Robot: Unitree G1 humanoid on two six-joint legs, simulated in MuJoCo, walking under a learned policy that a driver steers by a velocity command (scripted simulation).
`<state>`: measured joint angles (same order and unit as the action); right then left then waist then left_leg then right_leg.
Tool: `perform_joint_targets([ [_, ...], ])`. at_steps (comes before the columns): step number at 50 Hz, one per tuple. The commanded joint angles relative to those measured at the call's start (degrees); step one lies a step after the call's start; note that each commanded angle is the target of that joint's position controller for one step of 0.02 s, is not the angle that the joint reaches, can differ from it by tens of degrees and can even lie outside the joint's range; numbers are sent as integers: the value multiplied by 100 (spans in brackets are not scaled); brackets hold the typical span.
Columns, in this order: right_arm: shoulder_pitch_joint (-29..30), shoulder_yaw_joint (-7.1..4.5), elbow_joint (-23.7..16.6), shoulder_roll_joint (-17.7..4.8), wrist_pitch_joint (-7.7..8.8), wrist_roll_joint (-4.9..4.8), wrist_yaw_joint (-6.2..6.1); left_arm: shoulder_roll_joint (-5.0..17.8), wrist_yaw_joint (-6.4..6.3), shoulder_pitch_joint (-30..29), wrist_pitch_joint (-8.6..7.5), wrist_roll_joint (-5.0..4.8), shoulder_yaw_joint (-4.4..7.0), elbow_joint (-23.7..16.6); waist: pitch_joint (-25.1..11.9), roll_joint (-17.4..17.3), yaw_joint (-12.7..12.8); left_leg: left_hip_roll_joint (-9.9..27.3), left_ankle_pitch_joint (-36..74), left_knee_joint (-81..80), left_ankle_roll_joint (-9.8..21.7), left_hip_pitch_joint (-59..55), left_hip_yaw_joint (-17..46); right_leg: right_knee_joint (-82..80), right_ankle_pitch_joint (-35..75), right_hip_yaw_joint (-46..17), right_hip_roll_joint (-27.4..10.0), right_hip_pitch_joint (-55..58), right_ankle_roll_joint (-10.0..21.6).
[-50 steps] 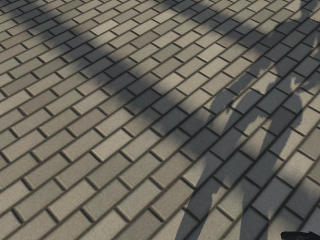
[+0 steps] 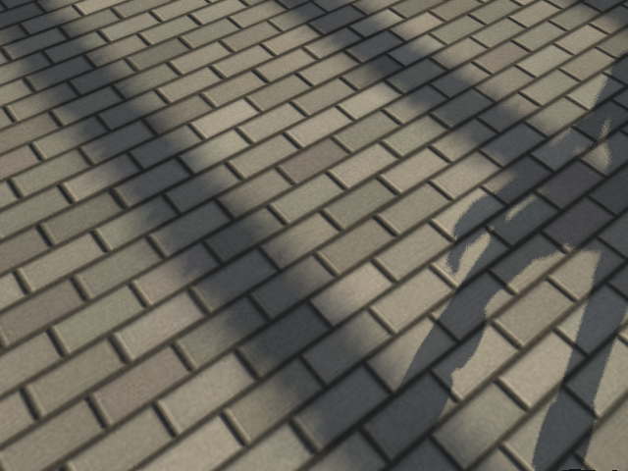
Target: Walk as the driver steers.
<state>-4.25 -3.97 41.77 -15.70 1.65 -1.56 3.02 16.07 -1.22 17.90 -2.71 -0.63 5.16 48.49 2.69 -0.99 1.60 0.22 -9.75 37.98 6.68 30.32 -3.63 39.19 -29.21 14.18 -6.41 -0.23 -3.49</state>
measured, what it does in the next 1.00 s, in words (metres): walks ahead, turning left: right foot, then left foot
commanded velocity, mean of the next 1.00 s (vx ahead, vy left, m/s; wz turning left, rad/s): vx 0.50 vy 0.00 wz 0.59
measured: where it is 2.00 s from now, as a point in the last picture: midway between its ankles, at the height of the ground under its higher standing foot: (131, 282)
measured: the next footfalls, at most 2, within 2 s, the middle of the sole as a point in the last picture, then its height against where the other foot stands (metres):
right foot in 0.46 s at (368, 462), level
left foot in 0.98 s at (196, 394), level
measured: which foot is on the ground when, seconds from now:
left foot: down 0.00-0.46, up 0.48-0.96, down 0.98-1.00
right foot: up 0.00-0.44, down 0.46-1.00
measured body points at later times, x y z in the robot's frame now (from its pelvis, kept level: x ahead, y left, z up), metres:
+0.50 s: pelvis +0.29 +0.00 +0.01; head +0.32 +0.01 +0.46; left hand +0.45 +0.30 -0.05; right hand +0.41 -0.28 -0.10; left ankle +0.12 +0.07 -0.69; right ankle +0.43 -0.08 -0.71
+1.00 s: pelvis +0.52 +0.13 +0.00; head +0.55 +0.17 +0.45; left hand +0.36 +0.39 -0.12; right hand +0.85 +0.07 -0.06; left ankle +0.57 +0.27 -0.71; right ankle +0.44 -0.08 -0.69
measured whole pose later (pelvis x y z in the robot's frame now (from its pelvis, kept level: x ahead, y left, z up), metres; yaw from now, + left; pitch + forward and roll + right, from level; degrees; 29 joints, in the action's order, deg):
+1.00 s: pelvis +0.52 +0.13 +0.00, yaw +36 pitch +2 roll -2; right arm -3.9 -3.7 32.8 -16.3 1.1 -1.3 2.7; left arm 18.2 -0.6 18.2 -2.8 -1.0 4.6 49.1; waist 3.3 -0.8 3.5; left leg -0.1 -6.5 35.2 5.7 30.1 -2.7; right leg 33.2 -26.5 13.4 -5.6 1.3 -2.5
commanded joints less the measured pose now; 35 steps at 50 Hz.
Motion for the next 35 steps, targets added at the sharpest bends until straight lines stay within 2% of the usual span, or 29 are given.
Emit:
perform_joint_targets([
  [1, -2028, -494, -76, -1682, 89, 33, -99, 432, 84, -171, -447, -20, -79, -840, -2464, -913, -800, 1905, -1346, -2097, 1863, -5331, 5306, 4223, -607, -1862, 815, -4356, 139],
  [2, -1870, -394, -25, -1298, 174, 76, -76, 737, 127, -783, -561, -250, 0, -990, -1668, -521, -906, 1810, -1049, -2261, 1526, -4925, 4575, 4177, -65, -1945, 542, -4886, 303],
  [3, -1552, -335, -63, -1096, 218, 33, -86, 673, 96, -881, -620, -181, -33, -1001, -1171, -182, -684, 1577, -603, -2189, 1316, -4121, 3852, 3714, 445, -1932, 277, -4772, 417],
  [4, -1104, -261, -151, -846, 221, 29, -104, 705, 46, -859, -616, -5, -1, -911, -825, 8, -421, 1340, 20, -2171, 1140, -3257, 3221, 3198, 771, -1931, 69, -4345, 409],
  [5, -847, -200, -273, -693, 224, 104, -134, 778, 39, -732, -553, 72, 51, -874, -722, -80, -203, 1173, 560, -2268, 1075, -2661, 2835, 2892, 990, -1977, -55, -3871, 393],
  [6, -770, -191, -339, -681, 225, 134, -157, 772, 47, -678, -476, 98, 69, -873, -674, -118, -106, 1079, 838, -2384, 1069, -2346, 2677, 2672, 1092, -1960, -71, -3618, 344],
  [9, -964, -246, -316, -896, 256, 85, -262, 519, 40, -880, -328, 157, 8, -978, -490, -34, -86, 880, 1629, -2518, 1055, -1840, 2132, 1811, 1582, -1766, 35, -3542, 108],
  [12, -1212, -272, -257, -974, 217, 37, -356, 337, 75, -1523, -321, 153, -81, -1152, -330, -206, -314, 554, 1412, -2468, 771, -1658, 1761, 450, 2770, -1702, 274, -3418, -7],
  [14, -1377, -271, -224, -968, 177, 23, -383, 284, 137, -1914, -353, 103, -120, -1239, -279, -345, -488, 455, 1013, -2400, 625, -1592, 1742, -320, 3333, -1658, 474, -3142, -12],
  [17, -1665, -278, -136, -974, 125, -7, -396, 399, 223, -2293, -417, 26, -101, -1375, -230, -423, -638, 615, 654, -2154, 566, -1874, 2129, -853, 3418, -1745, 619, -2992, 47],
  [19, -1738, -274, -123, -936, 83, -8, -422, 538, 274, -2296, -474, 18, -54, -1402, -250, -475, -596, 743, 561, -1822, 508, -2254, 2487, -1129, 3094, -1844, 661, -2927, 151],
  [21, -1643, -291, -163, -952, 47, 10, -440, 662, 285, -1995, -534, 4, 10, -1348, -305, -672, -398, 809, 808, -1475, 412, -2425, 2757, -1260, 2605, -1820, 687, -2539, 316],
  [22, -1520, -262, -219, -870, 37, 14, -435, 755, 259, -1517, -565, 20, 77, -1221, -496, -697, -122, 634, 1170, -1093, 291, -2355, 2708, -1506, 2657, -1707, 725, -1868, 460],
  [23, -1427, -171, -316, -625, 56, 52, -408, 964, 222, -828, -595, 112, 162, -1115, -1087, -537, 223, 336, 1235, -99, 97, -1979, 2437, -1384, 2677, -2026, 277, -625, 742],
  [24, -1552, -70, -476, -325, 70, 131, -422, 1299, 170, 66, -571, 179, 244, -1030, -1935, 278, 452, -214, -9, 1623, -201, -838, 1788, -1358, 2229, -3342, -778, 1101, 1161],
  [25, -2339, -5, -610, -239, 127, -51, -414, 1520, 237, 301, -496, 169, 291, -832, -2310, 2263, 39, -595, -2585, 3126, -455, 974, 1400, -1960, 1003, -5935, -1805, 2202, 1928],
  [26, -2188, -112, -418, -831, 109, -105, -417, 901, 232, 54, -462, 46, 151, -962, -1683, 1408, 176, -123, -2199, 3735, -538, 1513, 1554, -2145, -42, -5775, -1707, 1777, 1765],
  [27, -1559, -173, -495, -1042, 78, -46, -398, 618, 192, -186, -405, 36, 69, -999, -979, 831, 308, 62, -1657, 3777, -576, 1563, 1336, -2208, 226, -4701, -1432, 1007, 1507],
  [28, -1275, -174, -563, -951, 65, 20, -397, 589, 185, -436, -365, 101, 32, -1000, -634, 458, 187, 243, -1269, 3621, -589, 1354, 1197, -2331, 906, -4061, -1188, 306, 1388],
  [29, -1121, -191, -631, -875, 62, 56, -372, 492, 178, -563, -351, 126, -2, -949, -376, 463, 89, 395, -1035, 3376, -593, 1232, 1204, -2456, 1492, -3602, -1015, -156, 1379],
  [30, -1167, -190, -646, -769, 34, 15, -333, 431, 168, -633, -363, 149, -31, -915, -309, 576, -28, 522, -906, 3215, -577, 993, 1166, -2600, 1822, -3162, -849, -464, 1323],
  [31, -1217, -169, -665, -642, 2, -25, -312, 428, 167, -638, -389, 130, -25, -867, -299, 706, -75, 572, -847, 3082, -588, 900, 1083, -2730, 2013, -2888, -794, -600, 1347],
  [33, -1078, -124, -766, -481, -49, -8, -299, 546, 166, -596, -435, 86, 17, -748, -213, 645, -91, 646, -689, 2789, -657, 1038, 998, -2926, 2464, -2459, -826, -683, 1463],
  [35, -876, -94, -855, -430, -58, 23, -290, 712, 151, -550, -436, 95, 69, -650, -186, 517, -72, 692, -311, 2355, -731, 1229, 975, -3019, 2883, -2110, -891, -573, 1523],
])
